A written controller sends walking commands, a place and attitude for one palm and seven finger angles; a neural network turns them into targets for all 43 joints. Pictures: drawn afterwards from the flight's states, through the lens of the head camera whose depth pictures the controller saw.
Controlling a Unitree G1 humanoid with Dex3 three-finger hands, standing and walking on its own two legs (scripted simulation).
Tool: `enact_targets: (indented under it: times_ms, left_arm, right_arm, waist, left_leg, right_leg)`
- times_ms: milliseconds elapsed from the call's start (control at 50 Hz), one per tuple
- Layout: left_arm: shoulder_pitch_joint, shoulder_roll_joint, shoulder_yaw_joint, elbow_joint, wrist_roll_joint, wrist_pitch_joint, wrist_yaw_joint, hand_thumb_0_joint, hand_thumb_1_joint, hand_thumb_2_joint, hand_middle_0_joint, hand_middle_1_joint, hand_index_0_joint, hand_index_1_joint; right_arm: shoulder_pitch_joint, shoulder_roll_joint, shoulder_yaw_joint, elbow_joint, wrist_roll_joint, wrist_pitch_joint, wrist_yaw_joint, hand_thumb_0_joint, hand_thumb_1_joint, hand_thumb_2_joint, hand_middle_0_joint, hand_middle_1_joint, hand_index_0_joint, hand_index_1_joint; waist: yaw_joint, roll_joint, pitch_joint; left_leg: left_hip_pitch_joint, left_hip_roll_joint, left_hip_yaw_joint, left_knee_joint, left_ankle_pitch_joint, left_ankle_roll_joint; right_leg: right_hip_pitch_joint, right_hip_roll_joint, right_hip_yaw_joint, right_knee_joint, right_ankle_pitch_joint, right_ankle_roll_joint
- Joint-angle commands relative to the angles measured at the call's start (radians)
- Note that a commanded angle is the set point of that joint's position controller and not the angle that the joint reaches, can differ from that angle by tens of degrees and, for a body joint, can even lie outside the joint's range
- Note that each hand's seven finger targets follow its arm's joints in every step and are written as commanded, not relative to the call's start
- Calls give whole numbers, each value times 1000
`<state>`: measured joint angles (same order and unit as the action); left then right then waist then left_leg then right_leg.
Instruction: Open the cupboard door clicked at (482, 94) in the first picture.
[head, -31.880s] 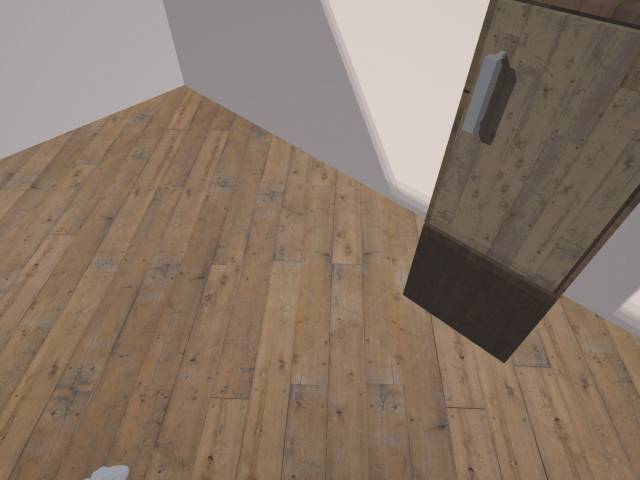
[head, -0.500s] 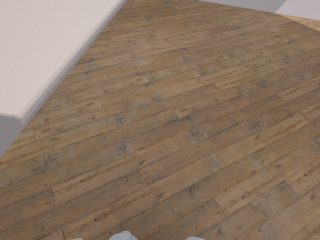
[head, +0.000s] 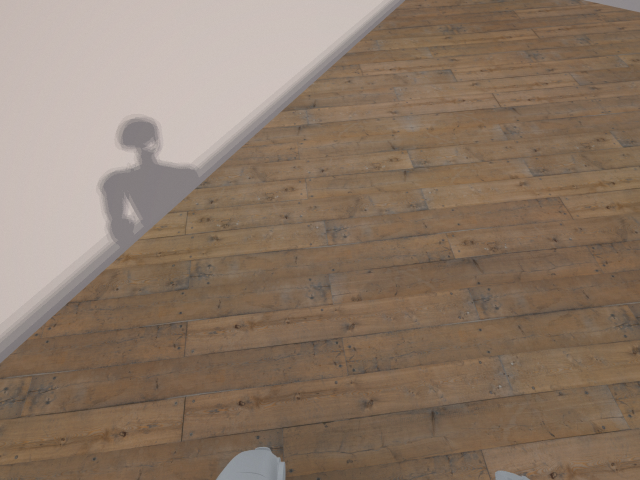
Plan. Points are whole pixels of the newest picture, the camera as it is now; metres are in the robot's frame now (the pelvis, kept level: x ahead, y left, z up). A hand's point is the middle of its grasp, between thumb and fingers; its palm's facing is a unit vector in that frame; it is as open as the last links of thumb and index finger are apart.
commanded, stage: turn to face it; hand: left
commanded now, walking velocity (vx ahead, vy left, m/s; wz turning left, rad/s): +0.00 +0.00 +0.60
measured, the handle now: out of the picture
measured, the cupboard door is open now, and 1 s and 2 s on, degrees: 48 48 48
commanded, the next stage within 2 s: none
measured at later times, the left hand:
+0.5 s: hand out of the picture +0.06 +0.20 -0.16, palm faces +0.31 -0.90 -0.30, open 7.4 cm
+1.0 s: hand out of the picture -0.04 +0.21 -0.17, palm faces +0.61 -0.75 -0.26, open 7.4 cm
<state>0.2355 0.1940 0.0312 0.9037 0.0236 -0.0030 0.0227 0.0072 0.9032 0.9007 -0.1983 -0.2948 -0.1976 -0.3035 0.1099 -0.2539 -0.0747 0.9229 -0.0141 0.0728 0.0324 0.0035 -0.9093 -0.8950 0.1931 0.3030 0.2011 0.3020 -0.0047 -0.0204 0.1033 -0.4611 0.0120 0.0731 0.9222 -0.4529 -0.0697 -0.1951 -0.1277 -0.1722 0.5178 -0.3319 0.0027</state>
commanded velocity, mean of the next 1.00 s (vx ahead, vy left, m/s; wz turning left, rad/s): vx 0.00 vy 0.00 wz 0.60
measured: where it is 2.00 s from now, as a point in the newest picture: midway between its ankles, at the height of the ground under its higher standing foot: outside the picture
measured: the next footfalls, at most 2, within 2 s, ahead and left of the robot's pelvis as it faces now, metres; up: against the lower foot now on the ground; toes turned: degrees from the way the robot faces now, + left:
left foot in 0.12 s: +0.05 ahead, +0.13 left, +0.00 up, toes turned +11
right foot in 0.44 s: +0.11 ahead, -0.13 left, +0.00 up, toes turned +13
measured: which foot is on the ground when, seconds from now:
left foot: up 0.00-0.10, down 0.12-0.44, up 0.46-0.78, down 0.80-1.00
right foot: down 0.00-0.12, up 0.14-0.42, down 0.44-0.78, up 0.80-1.00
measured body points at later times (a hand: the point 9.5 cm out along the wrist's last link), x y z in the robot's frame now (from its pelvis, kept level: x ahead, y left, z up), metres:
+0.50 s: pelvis +0.02 -0.03 -0.01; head +0.07 -0.04 +0.43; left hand +0.05 +0.25 -0.13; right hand +0.18 -0.26 -0.17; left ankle -0.01 +0.11 -0.71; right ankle +0.07 -0.14 -0.74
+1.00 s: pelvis +0.03 -0.02 -0.01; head +0.06 +0.02 +0.44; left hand -0.07 +0.25 -0.15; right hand +0.25 -0.17 -0.14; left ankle -0.02 +0.08 -0.74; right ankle +0.11 -0.15 -0.68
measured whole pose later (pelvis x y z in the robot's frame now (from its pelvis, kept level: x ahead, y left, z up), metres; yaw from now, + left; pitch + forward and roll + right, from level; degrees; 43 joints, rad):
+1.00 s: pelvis +0.03 -0.02 -0.01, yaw +37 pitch +1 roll -1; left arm 0.16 0.26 0.08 0.91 0.01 0.06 0.01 0.01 0.91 0.90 -0.20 -0.29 -0.19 -0.30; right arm 0.15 -0.22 -0.05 0.91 -0.03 0.03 0.01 0.00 -0.90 -0.89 0.20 0.30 0.21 0.30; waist 0.00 -0.02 0.09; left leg -0.31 -0.01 0.00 0.54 -0.24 0.03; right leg -0.48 -0.09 -0.02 1.02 -0.44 0.08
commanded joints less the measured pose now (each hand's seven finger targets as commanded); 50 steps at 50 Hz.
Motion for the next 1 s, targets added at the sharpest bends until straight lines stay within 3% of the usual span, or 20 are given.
enact_targets:
  times_ms: [0,60,100,120,160,200,320,380,400,420,440,520,620,720,740,760,780,800,880,980]
  left_arm:
    - [80,235,70,-38,7,-14,9,0,900,900,-200,-300,-200,-300]
    - [36,243,76,-50,-9,-14,0,0,900,900,-200,-300,-200,-300]
    - [-35,137,44,-126,-16,-1,-8,0,900,900,-200,-300,-200,-300]
    - [-77,163,51,-149,-5,15,2,0,900,900,-200,-300,-200,-300]
    - [-102,144,56,-113,-7,26,4,0,900,900,-200,-300,-200,-300]
    - [-55,139,61,-83,-3,37,-11,0,900,900,-200,-300,-200,-300]
    - [-31,116,56,-88,-5,29,-15,0,900,900,-200,-300,-200,-300]
    - [58,141,67,-76,-6,9,-9,0,900,900,-200,-300,-200,-300]
    - [95,215,81,-81,8,-5,0,0,900,900,-200,-300,-200,-300]
    - [91,290,91,-87,15,-8,4,0,900,900,-200,-300,-200,-300]
    - [69,269,82,-98,5,-10,9,0,900,900,-200,-300,-200,-300]
    - [-72,165,51,-122,2,-8,13,0,900,900,-200,-300,-200,-300]
    - [43,216,69,-72,7,-12,12,0,900,900,-200,-300,-200,-300]
    - [23,232,81,-62,-1,-4,0,0,900,900,-200,-300,-200,-300]
    - [7,213,81,-71,-8,1,-3,0,900,900,-200,-300,-200,-300]
    - [6,149,70,-106,-15,8,-11,0,900,900,-200,-300,-200,-300]
    - [-76,122,50,-151,-7,16,-7,0,900,900,-200,-300,-200,-300]
    - [-127,139,51,-156,1,28,2,0,900,900,-200,-300,-200,-300]
    - [-75,130,61,-83,-4,36,-13,0,900,900,-200,-300,-200,-300]
    - [-84,114,55,-91,-7,33,-14,0,900,900,-200,-300,-200,-300]
  right_arm:
    - [-91,-31,5,-112,9,-35,4,0,-900,-900,200,300,200,300]
    - [51,-91,-10,-79,-3,-47,-4,0,-900,-900,200,300,200,300]
    - [196,-279,-57,-62,-6,-50,-15,0,-900,-900,200,300,200,300]
    - [221,-273,-53,-47,-4,-48,-22,0,-900,-900,200,300,200,300]
    - [105,-225,-47,-76,-8,-52,-42,0,-900,-900,200,300,200,300]
    - [16,-191,-34,-99,-11,-54,-42,0,-900,-900,200,300,200,300]
    - [3,-191,-45,-102,-17,-46,-34,0,-900,-900,200,300,200,300]
    - [-26,-167,-47,-119,-6,-40,-31,0,-900,-900,200,300,200,300]
    - [-20,-114,-41,-132,4,-40,-25,0,-900,-900,200,300,200,300]
    - [-21,-61,-32,-153,4,-44,-19,0,-900,-900,200,300,200,300]
    - [-12,-109,-39,-141,-4,-35,-17,0,-900,-900,200,300,200,300]
    - [18,-56,-25,-86,-2,-16,-1,0,-900,-900,200,300,200,300]
    - [-52,-15,-4,-92,6,-26,4,0,-900,-900,200,300,200,300]
    - [26,-48,-7,-85,4,-39,0,0,-900,-900,200,300,200,300]
    - [91,-94,-21,-69,0,-47,-2,0,-900,-900,200,300,200,300]
    - [156,-211,-50,-65,-11,-55,-9,0,-900,-900,200,300,200,300]
    - [226,-269,-62,-46,-8,-47,-20,0,-900,-900,200,300,200,300]
    - [237,-241,-54,-39,-11,-50,-27,0,-900,-900,200,300,200,300]
    - [58,-174,-33,-81,-11,-60,-45,0,-900,-900,200,300,200,300]
    - [63,-181,-39,-76,-15,-53,-39,0,-900,-900,200,300,200,300]
  waist:
    - [53,-217,-153]
    - [-38,-126,-218]
    - [-110,322,-276]
    - [-112,148,-262]
    - [-66,236,-169]
    - [-10,189,-128]
    - [-2,171,-126]
    - [48,126,-149]
    - [69,-68,-163]
    - [78,-312,-159]
    - [62,-258,-157]
    - [-15,-201,-104]
    - [48,-161,-137]
    - [6,-170,-167]
    - [-34,-57,-198]
    - [-68,247,-245]
    - [-107,305,-228]
    - [-106,198,-213]
    - [-12,188,-137]
    - [-20,144,-137]
  left_leg:
    - [12,-10,56,-215,15,21]
    - [319,-9,60,-470,303,59]
    - [580,429,-469,-504,1010,309]
    - [521,434,-431,-488,890,340]
    - [347,329,-385,-544,652,288]
    - [240,245,-305,-579,463,232]
    - [147,196,-341,-568,310,216]
    - [34,128,-332,-449,296,161]
    - [-96,24,-236,-274,145,96]
    - [-180,-96,-79,7,-147,30]
    - [-143,-30,-140,217,-145,42]
    - [-116,24,-74,276,22,5]
    - [-26,6,19,-72,-23,3]
    - [186,-10,52,-384,153,33]
    - [345,37,-4,-489,303,57]
    - [512,301,-372,-522,629,188]
    - [492,442,-502,-546,834,319]
    - [449,409,-472,-542,688,318]
    - [277,237,-313,-586,504,227]
    - [242,208,-337,-588,392,225]
  right_leg:
    - [226,-224,91,-18,850,-90]
    - [65,-204,5,204,745,-12]
    - [-398,1,31,621,-334,92]
    - [-420,1,134,675,-330,82]
    - [-414,-3,186,673,-212,86]
    - [-347,14,180,619,-113,84]
    - [-163,95,123,271,-86,69]
    - [65,99,126,-30,79,55]
    - [171,-76,320,-203,33,6]
    - [155,-338,568,-282,117,-115]
    - [39,-367,552,-275,86,-164]
    - [14,-191,197,-185,386,-104]
    - [159,-230,127,-101,645,-115]
    - [82,-224,43,29,546,-48]
    - [-33,-206,10,153,439,-4]
    - [-300,-64,-40,385,-36,80]
    - [-419,1,58,550,-371,90]
    - [-429,-2,128,628,-310,77]
    - [-376,14,176,624,-87,83]
    - [-256,69,145,370,-95,77]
